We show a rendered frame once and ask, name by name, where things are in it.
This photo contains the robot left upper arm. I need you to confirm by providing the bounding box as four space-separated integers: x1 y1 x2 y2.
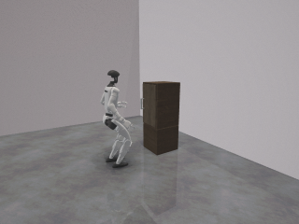
100 92 105 105

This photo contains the robot right upper arm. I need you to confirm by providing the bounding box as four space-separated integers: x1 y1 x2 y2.
107 87 120 109

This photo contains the cupboard door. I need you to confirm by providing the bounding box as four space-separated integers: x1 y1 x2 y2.
142 83 157 128

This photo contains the robot left hand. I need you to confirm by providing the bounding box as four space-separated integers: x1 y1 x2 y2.
117 102 127 108

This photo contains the robot right hand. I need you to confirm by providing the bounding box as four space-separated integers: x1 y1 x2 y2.
122 120 135 133

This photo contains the right robot forearm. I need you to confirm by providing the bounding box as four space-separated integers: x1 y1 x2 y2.
109 104 125 123

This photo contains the robot head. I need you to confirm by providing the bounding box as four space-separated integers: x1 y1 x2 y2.
107 70 120 88

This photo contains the right robot foot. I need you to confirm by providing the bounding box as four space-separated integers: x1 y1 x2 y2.
112 161 128 168

